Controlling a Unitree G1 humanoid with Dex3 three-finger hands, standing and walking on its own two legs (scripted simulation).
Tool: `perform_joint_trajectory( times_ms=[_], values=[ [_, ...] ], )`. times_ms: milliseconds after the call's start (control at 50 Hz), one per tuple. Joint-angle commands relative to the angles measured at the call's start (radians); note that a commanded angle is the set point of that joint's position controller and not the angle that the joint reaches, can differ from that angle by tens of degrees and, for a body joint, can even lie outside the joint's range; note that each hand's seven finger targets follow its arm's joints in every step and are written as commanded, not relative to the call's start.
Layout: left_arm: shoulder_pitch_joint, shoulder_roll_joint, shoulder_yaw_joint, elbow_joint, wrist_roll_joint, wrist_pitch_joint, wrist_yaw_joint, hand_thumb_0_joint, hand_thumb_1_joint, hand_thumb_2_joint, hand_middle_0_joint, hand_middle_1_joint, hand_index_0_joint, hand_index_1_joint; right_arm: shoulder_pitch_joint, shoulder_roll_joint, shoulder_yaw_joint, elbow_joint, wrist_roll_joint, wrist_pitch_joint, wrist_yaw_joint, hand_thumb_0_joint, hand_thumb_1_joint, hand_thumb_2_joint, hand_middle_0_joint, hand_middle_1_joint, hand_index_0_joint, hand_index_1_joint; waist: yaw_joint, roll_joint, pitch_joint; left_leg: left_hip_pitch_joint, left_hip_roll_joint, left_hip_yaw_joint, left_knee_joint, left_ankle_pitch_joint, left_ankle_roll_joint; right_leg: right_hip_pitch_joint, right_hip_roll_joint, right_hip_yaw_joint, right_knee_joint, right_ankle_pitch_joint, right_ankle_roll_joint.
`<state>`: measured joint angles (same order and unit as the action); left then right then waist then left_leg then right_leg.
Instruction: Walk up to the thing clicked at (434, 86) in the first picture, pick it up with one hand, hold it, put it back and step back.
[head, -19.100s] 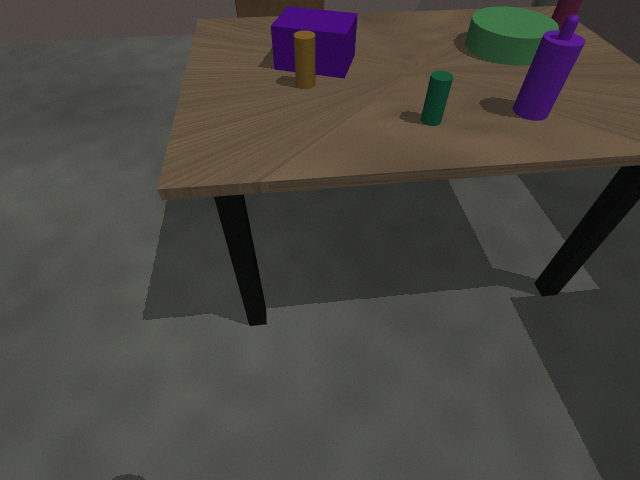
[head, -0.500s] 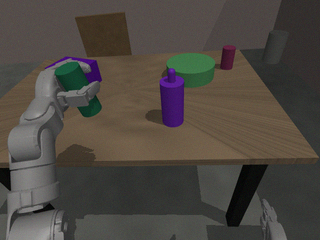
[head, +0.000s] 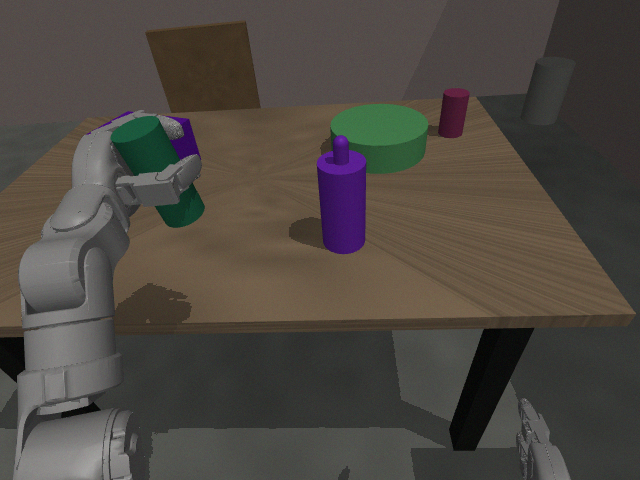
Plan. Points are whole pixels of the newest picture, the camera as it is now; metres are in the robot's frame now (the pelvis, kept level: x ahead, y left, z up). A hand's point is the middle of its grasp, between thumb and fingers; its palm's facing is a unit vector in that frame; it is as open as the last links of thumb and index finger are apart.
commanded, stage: hold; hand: left
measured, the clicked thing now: (162, 175) +0.36 +0.18 +0.26
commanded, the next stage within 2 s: crouch in 0.46 s
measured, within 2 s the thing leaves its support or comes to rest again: neither
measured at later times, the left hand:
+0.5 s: hand (166, 154) +0.37 +0.17 +0.29, palm faces +0.17 -0.99 +0.02, open 6.9 cm
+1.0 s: hand (177, 182) +0.42 +0.19 +0.22, palm faces +0.23 -0.97 +0.02, open 6.9 cm
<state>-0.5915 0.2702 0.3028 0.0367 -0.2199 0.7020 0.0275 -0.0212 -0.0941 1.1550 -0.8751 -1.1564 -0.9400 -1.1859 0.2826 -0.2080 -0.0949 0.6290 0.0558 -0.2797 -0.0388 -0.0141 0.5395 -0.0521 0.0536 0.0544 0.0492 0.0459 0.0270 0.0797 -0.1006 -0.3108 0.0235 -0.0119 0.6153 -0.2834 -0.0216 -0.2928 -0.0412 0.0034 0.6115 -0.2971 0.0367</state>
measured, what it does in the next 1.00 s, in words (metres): stands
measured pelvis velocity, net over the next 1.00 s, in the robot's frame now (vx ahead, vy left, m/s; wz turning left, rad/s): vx -0.01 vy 0.00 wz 0.00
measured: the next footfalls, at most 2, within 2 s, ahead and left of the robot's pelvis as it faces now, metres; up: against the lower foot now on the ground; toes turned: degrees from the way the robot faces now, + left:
none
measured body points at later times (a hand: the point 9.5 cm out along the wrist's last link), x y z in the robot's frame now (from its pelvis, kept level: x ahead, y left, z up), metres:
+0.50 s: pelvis +0.00 +0.00 +0.00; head -0.05 -0.03 +0.45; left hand +0.35 +0.22 +0.29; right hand +0.17 -0.24 -0.07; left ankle +0.03 +0.13 -0.73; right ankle +0.02 -0.14 -0.73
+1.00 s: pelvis -0.01 +0.00 +0.00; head -0.03 -0.02 +0.45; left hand +0.40 +0.25 +0.22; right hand +0.14 -0.26 -0.07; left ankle +0.03 +0.13 -0.73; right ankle +0.02 -0.14 -0.73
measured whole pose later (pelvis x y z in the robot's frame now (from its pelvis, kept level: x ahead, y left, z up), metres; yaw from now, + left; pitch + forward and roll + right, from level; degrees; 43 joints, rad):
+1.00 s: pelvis -0.01 +0.00 +0.00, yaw +0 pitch +1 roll +0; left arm -0.76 0.36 0.31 0.53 -0.16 0.45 0.03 -0.02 -0.10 1.17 -0.89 -1.14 -0.96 -1.17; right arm 0.26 -0.22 -0.07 0.64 0.04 -0.32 -0.05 -0.01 0.56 -0.04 0.06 0.05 0.05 0.05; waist -0.03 0.03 -0.06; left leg -0.38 0.03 -0.01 0.62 -0.26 -0.03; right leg -0.36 -0.03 0.00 0.62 -0.28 0.03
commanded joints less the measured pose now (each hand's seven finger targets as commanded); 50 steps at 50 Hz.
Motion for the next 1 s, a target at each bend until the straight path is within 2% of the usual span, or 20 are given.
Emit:
perform_joint_trajectory(
  times_ms=[0, 80, 120, 160, 180, 220, 260, 280, 380, 460, 520, 540, 600, 640, 660, 700, 820, 860, 900, 980],
  values=[
    [-0.573, 0.249, 0.070, -0.210, -0.001, -0.094, 0.013, 0.000, 0.482, 1.342, -1.328, -1.449, -1.355, -1.444, -0.146, -0.109, -0.038, -0.191, 0.002, -0.061, -0.012, 0.000, 0.551, -0.053, 0.049, 0.050, 0.049, 0.050, -0.009, -0.085, -0.224, 0.126, -0.030, 0.028, -0.090, 0.137, 0.022, 0.012, 0.043, -0.064, -0.113, 0.133, -0.022],
    [-0.518, 0.229, 0.062, -0.100, -0.002, -0.078, 0.004, 0.000, 0.498, 1.337, -1.335, -1.450, -1.362, -1.444, -0.130, -0.097, -0.028, -0.152, 0.002, -0.060, -0.012, 0.000, 0.548, -0.053, 0.049, 0.050, 0.049, 0.050, -0.011, -0.098, -0.159, 0.095, -0.034, 0.031, -0.095, 0.112, 0.023, -0.006, 0.042, -0.064, -0.122, 0.115, -0.020],
    [-0.551, 0.249, 0.059, -0.137, -0.003, -0.081, -0.005, 0.000, 0.520, 1.320, -1.336, -1.431, -1.360, -1.426, -0.137, -0.097, -0.022, -0.188, 0.005, -0.064, -0.009, 0.000, 0.544, -0.054, 0.049, 0.050, 0.049, 0.050, -0.009, -0.080, -0.198, 0.110, -0.037, 0.034, -0.095, 0.117, 0.023, 0.002, 0.040, -0.064, -0.125, 0.120, -0.021],
    [-0.530, 0.213, 0.040, -0.118, -0.010, -0.074, -0.017, 0.000, 0.501, 1.325, -1.333, -1.437, -1.359, -1.431, -0.115, -0.087, -0.010, -0.186, 0.007, -0.064, -0.003, 0.000, 0.547, -0.053, 0.049, 0.050, 0.049, 0.050, -0.011, -0.086, -0.179, 0.105, -0.033, 0.031, -0.100, 0.120, 0.023, -0.005, 0.044, -0.067, -0.124, 0.119, -0.023],
    [-0.533, 0.222, 0.036, -0.166, -0.011, -0.075, -0.019, 0.000, 0.493, 1.317, -1.333, -1.432, -1.359, -1.426, -0.129, -0.086, -0.013, -0.174, 0.010, -0.063, 0.000, 0.000, 0.546, -0.053, 0.049, 0.050, 0.049, 0.050, 0.007, -0.050, -0.178, 0.099, -0.033, 0.032, -0.103, 0.128, 0.019, -0.009, 0.045, -0.068, -0.123, 0.122, -0.027],
    [-0.510, 0.196, 0.024, -0.150, -0.012, -0.066, -0.022, 0.000, 0.503, 1.320, -1.330, -1.428, -1.353, -1.424, -0.116, -0.083, -0.009, -0.180, 0.011, -0.065, 0.004, 0.000, 0.545, -0.054, 0.048, 0.050, 0.049, 0.050, -0.005, -0.066, -0.175, 0.108, -0.030, 0.028, -0.105, 0.119, 0.019, -0.016, 0.048, -0.068, -0.122, 0.114, -0.027],
    [-0.531, 0.221, 0.049, -0.183, -0.016, -0.069, -0.018, 0.000, 0.503, 1.323, -1.322, -1.425, -1.347, -1.421, -0.128, -0.099, -0.023, -0.194, 0.010, -0.067, 0.005, 0.000, 0.546, -0.054, 0.049, 0.050, 0.049, 0.050, -0.008, -0.044, -0.207, 0.125, -0.027, 0.024, -0.105, 0.122, 0.019, -0.007, 0.046, -0.066, -0.118, 0.122, -0.028],
    [-0.551, 0.206, 0.031, -0.231, -0.015, -0.070, -0.014, 0.000, 0.491, 1.318, -1.312, -1.422, -1.338, -1.416, -0.141, -0.090, -0.014, -0.214, 0.011, -0.068, 0.007, 0.000, 0.549, -0.053, 0.049, 0.050, 0.049, 0.050, 0.002, -0.031, -0.228, 0.137, -0.027, 0.026, -0.103, 0.139, 0.017, 0.002, 0.046, -0.068, -0.114, 0.133, -0.030],
    [-0.616, 0.253, 0.058, -0.258, -0.006, -0.069, 0.014, 0.000, 0.494, 1.318, -1.305, -1.418, -1.330, -1.414, -0.156, -0.098, -0.028, -0.189, 0.008, -0.068, 0.001, 0.000, 0.549, -0.053, 0.049, 0.050, 0.049, 0.050, -0.003, -0.039, -0.236, 0.137, -0.039, 0.039, -0.090, 0.142, 0.021, 0.005, 0.040, -0.060, -0.118, 0.135, -0.026],
    [-0.601, 0.246, 0.065, -0.161, -0.002, -0.067, 0.022, 0.000, 0.487, 1.337, -1.314, -1.438, -1.338, -1.434, -0.129, -0.098, -0.030, -0.168, 0.004, -0.067, -0.005, 0.000, 0.545, -0.055, 0.049, 0.050, 0.049, 0.050, -0.013, -0.105, -0.200, 0.118, -0.036, 0.034, -0.094, 0.119, 0.025, 0.000, 0.042, -0.064, -0.125, 0.120, -0.021],
    [-0.597, 0.229, 0.042, -0.127, 0.004, -0.063, 0.014, 0.000, 0.498, 1.342, -1.322, -1.443, -1.348, -1.438, -0.121, -0.089, -0.017, -0.164, 0.004, -0.061, -0.004, 0.000, 0.548, -0.054, 0.049, 0.050, 0.049, 0.050, -0.011, -0.074, -0.189, 0.115, -0.033, 0.033, -0.103, 0.123, 0.020, -0.015, 0.044, -0.067, -0.121, 0.124, -0.025],
    [-0.587, 0.219, 0.034, -0.138, 0.001, -0.064, 0.010, 0.000, 0.418, 1.386, -1.361, -1.494, -1.369, -1.508, -0.128, -0.077, -0.008, -0.173, 0.009, -0.064, 0.001, 0.000, 0.530, -0.066, 0.049, 0.051, 0.050, 0.051, 0.000, -0.063, -0.192, 0.114, -0.035, 0.032, -0.104, 0.126, 0.019, -0.007, 0.042, -0.068, -0.120, 0.125, -0.027],
    [-0.575, 0.231, 0.050, -0.078, -0.003, -0.054, 0.004, 0.000, 0.366, 1.319, -1.382, -1.467, -1.399, -1.468, -0.139, -0.108, -0.035, -0.197, 0.008, -0.071, 0.001, 0.000, 0.569, -0.044, 0.050, 0.050, 0.050, 0.050, -0.011, -0.101, -0.189, 0.108, -0.037, 0.037, -0.100, 0.125, 0.025, -0.005, 0.041, -0.063, -0.130, 0.126, -0.021],
    [-0.576, 0.214, 0.039, -0.047, -0.004, -0.056, 0.011, 0.000, 0.356, 1.325, -1.381, -1.468, -1.396, -1.471, -0.138, -0.079, -0.006, -0.171, 0.007, -0.069, 0.004, 0.000, 0.568, -0.044, 0.050, 0.050, 0.050, 0.050, -0.007, -0.096, -0.149, 0.087, -0.040, 0.041, -0.105, 0.105, 0.025, -0.021, 0.039, -0.061, -0.136, 0.105, -0.022],
    [-0.558, 0.209, 0.043, 0.004, -0.006, -0.060, 0.011, 0.000, 0.362, 1.325, -1.384, -1.470, -1.398, -1.474, -0.133, -0.096, -0.020, -0.172, 0.006, -0.072, 0.000, 0.000, 0.567, -0.045, 0.050, 0.050, 0.050, 0.050, -0.015, -0.130, -0.123, 0.079, -0.038, 0.038, -0.110, 0.082, 0.027, -0.030, 0.042, -0.060, -0.141, 0.087, -0.020],
    [-0.596, 0.223, 0.030, -0.012, 0.006, -0.089, 0.016, 0.000, 0.394, 1.319, -1.374, -1.454, -1.387, -1.458, -0.137, -0.099, -0.020, -0.178, 0.004, -0.076, 0.000, 0.000, 0.570, -0.044, 0.050, 0.050, 0.049, 0.050, -0.018, -0.102, -0.147, 0.082, -0.037, 0.036, -0.119, 0.068, 0.024, -0.034, 0.041, -0.060, -0.139, 0.077, -0.024],
    [-0.664, 0.281, 0.050, 0.173, 0.034, -0.215, 0.012, 0.000, 0.424, 1.317, -1.342, -1.438, -1.357, -1.439, -0.116, -0.125, -0.034, -0.146, -0.009, -0.094, -0.014, 0.000, 0.579, -0.043, 0.050, 0.050, 0.049, 0.050, -0.050, -0.128, -0.167, 0.085, -0.029, 0.025, -0.112, 0.023, 0.028, -0.064, 0.042, -0.057, -0.133, 0.048, -0.022],
    [-0.737, 0.302, 0.038, 0.144, 0.047, -0.280, 0.008, 0.000, 0.442, 1.318, -1.346, -1.443, -1.364, -1.441, -0.132, -0.101, -0.008, -0.156, -0.013, -0.099, -0.015, 0.000, 0.578, -0.042, 0.050, 0.050, 0.050, 0.050, -0.043, -0.057, -0.225, 0.096, -0.032, 0.027, -0.100, 0.057, 0.025, -0.059, 0.036, -0.050, -0.118, 0.080, -0.027],
    [-0.737, 0.338, 0.062, 0.224, 0.045, -0.328, 0.001, 0.000, 0.446, 1.337, -1.357, -1.464, -1.376, -1.462, -0.131, -0.132, -0.032, -0.164, -0.012, -0.103, -0.020, 0.000, 0.575, -0.043, 0.050, 0.050, 0.050, 0.050, -0.057, -0.089, -0.236, 0.089, -0.030, 0.025, -0.085, 0.070, 0.029, -0.046, 0.036, -0.046, -0.117, 0.091, -0.022],
    [-0.811, 0.384, 0.052, 0.287, 0.068, -0.432, -0.012, 0.000, 0.447, 1.342, -1.372, -1.474, -1.391, -1.471, -0.163, -0.118, -0.011, -0.172, -0.013, -0.108, -0.019, 0.000, 0.570, -0.045, 0.050, 0.050, 0.050, 0.050, -0.060, -0.034, -0.292, 0.077, -0.030, 0.025, -0.068, 0.099, 0.026, -0.037, 0.034, -0.038, -0.098, 0.118, -0.024]
  ],
)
